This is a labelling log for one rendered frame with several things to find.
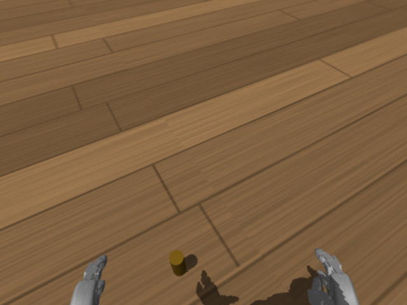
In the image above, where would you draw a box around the left robot hand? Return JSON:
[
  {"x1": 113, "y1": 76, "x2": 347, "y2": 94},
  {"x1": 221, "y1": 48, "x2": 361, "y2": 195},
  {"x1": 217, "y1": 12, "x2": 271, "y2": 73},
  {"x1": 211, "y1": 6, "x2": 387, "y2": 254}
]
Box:
[{"x1": 70, "y1": 255, "x2": 107, "y2": 305}]

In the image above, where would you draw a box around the can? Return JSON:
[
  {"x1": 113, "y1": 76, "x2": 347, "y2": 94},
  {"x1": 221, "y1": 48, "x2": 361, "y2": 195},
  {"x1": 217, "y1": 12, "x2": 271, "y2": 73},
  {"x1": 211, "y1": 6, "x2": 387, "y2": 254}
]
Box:
[{"x1": 169, "y1": 250, "x2": 186, "y2": 276}]

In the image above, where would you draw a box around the right robot hand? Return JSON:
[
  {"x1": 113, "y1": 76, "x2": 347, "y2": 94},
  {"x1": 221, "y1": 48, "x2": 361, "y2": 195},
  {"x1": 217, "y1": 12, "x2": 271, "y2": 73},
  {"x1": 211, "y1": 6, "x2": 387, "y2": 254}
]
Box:
[{"x1": 308, "y1": 248, "x2": 359, "y2": 305}]

